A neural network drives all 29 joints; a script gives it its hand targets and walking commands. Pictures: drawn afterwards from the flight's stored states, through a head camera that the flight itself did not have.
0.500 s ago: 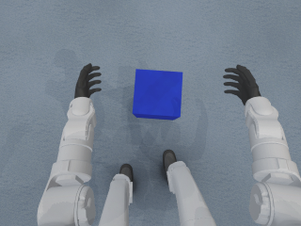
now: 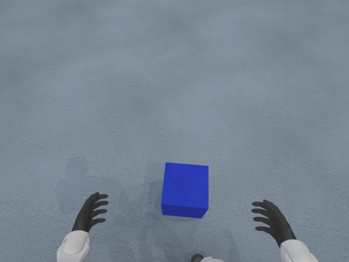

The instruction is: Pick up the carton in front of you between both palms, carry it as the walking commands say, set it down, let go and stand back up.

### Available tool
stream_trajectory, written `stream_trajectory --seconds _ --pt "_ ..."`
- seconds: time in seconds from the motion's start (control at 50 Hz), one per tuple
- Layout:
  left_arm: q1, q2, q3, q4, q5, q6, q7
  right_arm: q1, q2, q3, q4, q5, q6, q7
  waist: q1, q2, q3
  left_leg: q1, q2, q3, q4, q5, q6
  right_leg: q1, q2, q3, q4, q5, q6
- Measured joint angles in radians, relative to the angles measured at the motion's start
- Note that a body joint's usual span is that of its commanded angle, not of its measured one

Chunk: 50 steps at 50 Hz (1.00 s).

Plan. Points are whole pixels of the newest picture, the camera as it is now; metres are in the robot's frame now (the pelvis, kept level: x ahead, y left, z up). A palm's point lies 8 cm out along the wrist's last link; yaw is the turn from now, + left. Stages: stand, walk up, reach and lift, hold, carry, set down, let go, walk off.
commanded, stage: let go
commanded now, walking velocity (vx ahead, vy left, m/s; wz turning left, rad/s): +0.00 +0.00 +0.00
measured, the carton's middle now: (184, 191) +0.44 -0.07 -0.64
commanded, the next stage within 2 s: stand in 0.58 s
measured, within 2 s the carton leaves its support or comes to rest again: neither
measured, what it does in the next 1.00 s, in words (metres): stands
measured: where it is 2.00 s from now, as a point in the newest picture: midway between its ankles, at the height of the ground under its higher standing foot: outside the picture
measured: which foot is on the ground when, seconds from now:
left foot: down 0.00-1.00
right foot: down 0.00-1.00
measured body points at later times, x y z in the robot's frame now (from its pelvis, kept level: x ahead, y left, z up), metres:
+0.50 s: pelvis +0.02 +0.01 +0.01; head +0.04 +0.01 +0.46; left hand +0.19 +0.25 -0.07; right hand +0.20 -0.22 -0.07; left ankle -0.03 +0.13 -0.73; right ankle +0.03 -0.12 -0.73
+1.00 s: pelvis +0.01 -0.01 +0.00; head +0.02 -0.03 +0.45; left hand +0.14 +0.28 -0.09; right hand +0.14 -0.29 -0.11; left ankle -0.03 +0.13 -0.73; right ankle +0.03 -0.12 -0.73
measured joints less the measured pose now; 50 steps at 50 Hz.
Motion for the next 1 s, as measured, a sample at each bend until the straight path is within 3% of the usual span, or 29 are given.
stream_trajectory --seconds 0.26,0.44,0.58,0.74,1.0 --pt "0.184 0.035 -0.056 -0.083 -0.037 0.072 -0.046 0.079 -0.019 0.009 -0.008 -0.019 0.078 -0.003 0.053 0.039 0.032 0.288 -0.007 0.009 -0.081 -0.017 0.028 0.293 -0.014 0.005 -0.09 -0.016 0.02" --pt "0.182 0.034 -0.063 -0.104 -0.038 0.11 -0.057 0.074 -0.021 0.005 -0.014 -0.026 0.112 -0.004 0.054 0.04 0.05 0.325 -0.006 0.002 -0.089 -0.019 0.025 0.33 -0.015 -0.005 -0.09 -0.027 0.016" --pt "0.193 0.032 -0.071 -0.063 -0.049 0.077 -0.025 0.08 -0.041 0.018 -0.04 -0.028 0.172 -0.046 0.047 0.034 0.026 0.307 0.002 0.008 -0.067 -0.031 0.015 0.301 -0.004 -0.001 -0.05 -0.044 0.007" --pt "0.172 0.086 -0.026 0.13 -0.014 0.009 0.018 0.06 -0.098 -0.027 0.137 -0.032 0.027 -0.058 0.052 0.059 -0.026 0.235 0.01 0.012 0.016 -0.069 0.005 0.224 0.006 -0.004 0.038 -0.08 -0.004" --pt "0.173 0.106 -0.027 0.224 -0.017 -0.017 0.035 0.09 -0.117 -0.023 0.244 -0.032 -0.011 -0.083 0.056 0.063 -0.007 0.242 0.019 0.015 0.01 -0.061 -0.01 0.219 0.012 -0.007 0.053 -0.08 -0.017"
